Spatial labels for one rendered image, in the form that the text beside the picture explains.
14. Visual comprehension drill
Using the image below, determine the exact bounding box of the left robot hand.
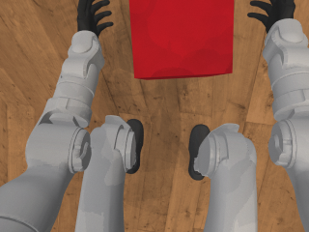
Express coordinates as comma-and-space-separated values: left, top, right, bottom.
76, 0, 114, 37

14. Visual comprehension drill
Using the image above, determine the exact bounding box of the left robot foot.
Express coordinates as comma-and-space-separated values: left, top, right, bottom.
126, 119, 144, 174

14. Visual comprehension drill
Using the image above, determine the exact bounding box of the right robot upper arm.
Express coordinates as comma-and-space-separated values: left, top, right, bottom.
267, 118, 309, 232

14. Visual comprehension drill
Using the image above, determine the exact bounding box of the carton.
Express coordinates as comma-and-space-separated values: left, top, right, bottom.
128, 0, 235, 80

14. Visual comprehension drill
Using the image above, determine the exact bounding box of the left robot upper arm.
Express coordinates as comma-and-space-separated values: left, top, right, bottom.
0, 123, 92, 232

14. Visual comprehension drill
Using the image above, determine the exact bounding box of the right robot forearm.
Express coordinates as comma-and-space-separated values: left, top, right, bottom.
262, 18, 309, 122

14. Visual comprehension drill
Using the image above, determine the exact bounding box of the left robot forearm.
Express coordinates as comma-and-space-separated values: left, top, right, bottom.
25, 30, 105, 164

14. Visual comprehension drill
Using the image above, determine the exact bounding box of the robot foot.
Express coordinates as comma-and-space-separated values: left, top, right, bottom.
188, 124, 211, 181
126, 119, 144, 174

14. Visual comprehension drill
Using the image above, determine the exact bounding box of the right robot foot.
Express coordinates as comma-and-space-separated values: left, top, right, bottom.
188, 124, 211, 181

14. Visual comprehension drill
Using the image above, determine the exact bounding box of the right robot hand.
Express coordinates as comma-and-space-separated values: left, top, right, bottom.
247, 0, 295, 33

